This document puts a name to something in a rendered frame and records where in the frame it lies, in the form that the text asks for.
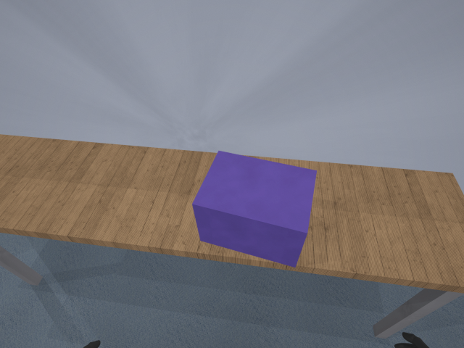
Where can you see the carton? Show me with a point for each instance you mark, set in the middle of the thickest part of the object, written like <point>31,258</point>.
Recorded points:
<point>255,206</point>

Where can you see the right robot hand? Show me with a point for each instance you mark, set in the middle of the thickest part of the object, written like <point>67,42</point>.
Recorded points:
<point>416,342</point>

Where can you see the table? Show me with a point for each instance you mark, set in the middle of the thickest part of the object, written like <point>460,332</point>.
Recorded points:
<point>382,224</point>

